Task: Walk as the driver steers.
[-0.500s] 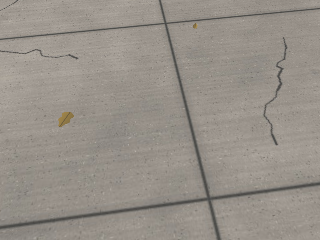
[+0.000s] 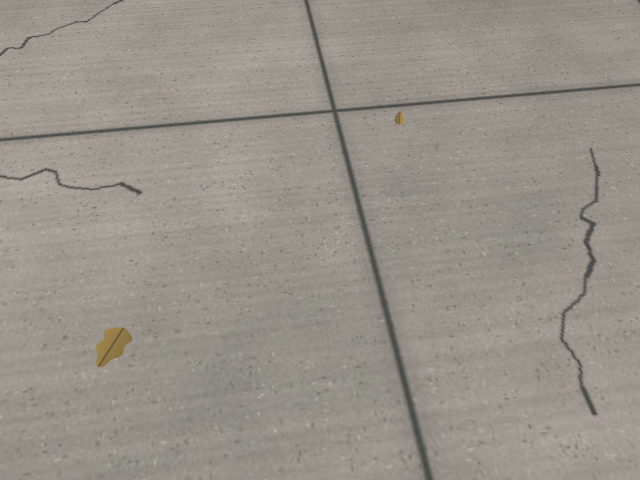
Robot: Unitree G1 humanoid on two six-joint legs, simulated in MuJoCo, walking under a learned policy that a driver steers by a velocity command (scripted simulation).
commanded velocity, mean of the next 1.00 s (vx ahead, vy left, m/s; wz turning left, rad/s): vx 0.50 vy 0.00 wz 0.12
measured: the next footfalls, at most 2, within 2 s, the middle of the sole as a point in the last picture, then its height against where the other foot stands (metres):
right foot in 0.44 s outside the picture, level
left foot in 1.00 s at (288, 363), level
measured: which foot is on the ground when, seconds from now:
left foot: down 0.00-0.46, up 0.48-0.98, down 1.00-1.00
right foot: up 0.00-0.42, down 0.44-1.00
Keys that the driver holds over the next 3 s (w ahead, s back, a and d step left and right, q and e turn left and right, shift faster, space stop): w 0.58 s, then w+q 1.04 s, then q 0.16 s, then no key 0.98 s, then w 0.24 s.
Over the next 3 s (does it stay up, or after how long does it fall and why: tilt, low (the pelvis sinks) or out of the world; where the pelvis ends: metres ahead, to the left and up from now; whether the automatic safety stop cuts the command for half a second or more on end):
stays up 1.13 0.25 0.00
